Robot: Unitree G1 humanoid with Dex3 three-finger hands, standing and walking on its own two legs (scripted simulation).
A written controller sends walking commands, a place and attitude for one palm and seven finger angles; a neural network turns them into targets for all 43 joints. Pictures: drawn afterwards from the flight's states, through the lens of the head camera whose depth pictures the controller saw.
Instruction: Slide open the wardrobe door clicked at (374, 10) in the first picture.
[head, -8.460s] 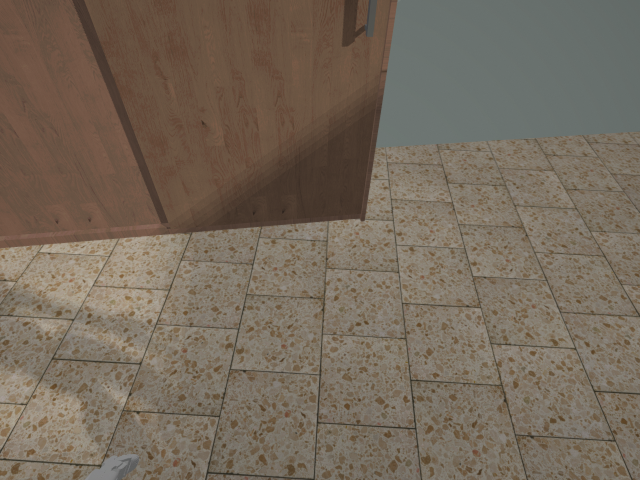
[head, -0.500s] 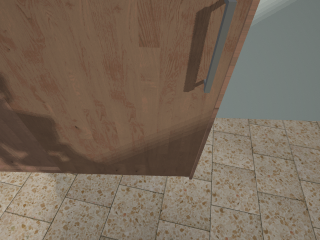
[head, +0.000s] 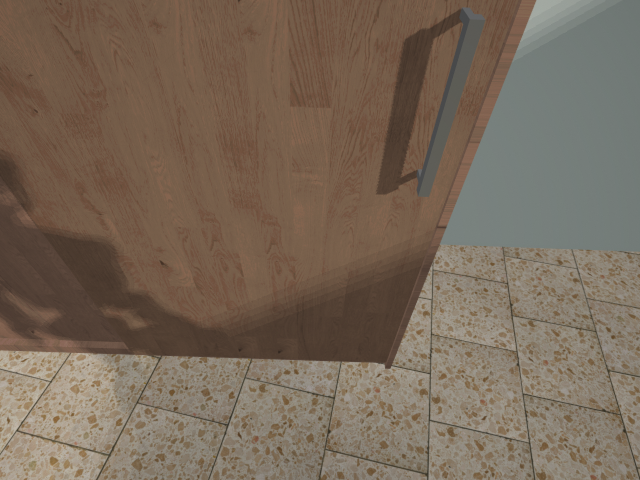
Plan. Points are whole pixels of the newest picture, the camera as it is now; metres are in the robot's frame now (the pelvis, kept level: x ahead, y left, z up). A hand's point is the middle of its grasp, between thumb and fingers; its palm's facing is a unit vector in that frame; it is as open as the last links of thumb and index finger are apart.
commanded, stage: look again from close up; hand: right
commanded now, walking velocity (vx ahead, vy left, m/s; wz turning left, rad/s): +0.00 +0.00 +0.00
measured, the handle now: (441, 114) +0.58 -0.13 +0.18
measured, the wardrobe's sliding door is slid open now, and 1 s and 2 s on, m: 0.00 0.00 0.00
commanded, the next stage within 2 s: shuffle to correct the standing spot in 0.02 s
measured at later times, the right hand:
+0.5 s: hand out of the picture +0.02 -0.18 -0.19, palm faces +0.02 +0.99 -0.16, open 7.4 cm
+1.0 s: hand (449, 450) +0.22 -0.19 -0.18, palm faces +0.02 +0.97 -0.25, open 7.3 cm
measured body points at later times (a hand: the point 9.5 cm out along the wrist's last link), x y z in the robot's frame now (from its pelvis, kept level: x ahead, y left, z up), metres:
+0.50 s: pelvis +0.05 -0.01 -0.01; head +0.05 -0.01 +0.44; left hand +0.01 +0.22 -0.17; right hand +0.02 -0.23 -0.17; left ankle +0.02 +0.13 -0.75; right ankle -0.01 -0.12 -0.75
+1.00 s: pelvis +0.12 +0.00 -0.02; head +0.16 +0.01 +0.43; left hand +0.07 +0.22 -0.18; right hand +0.22 -0.24 -0.16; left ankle +0.20 +0.10 -0.75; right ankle +0.06 -0.11 -0.69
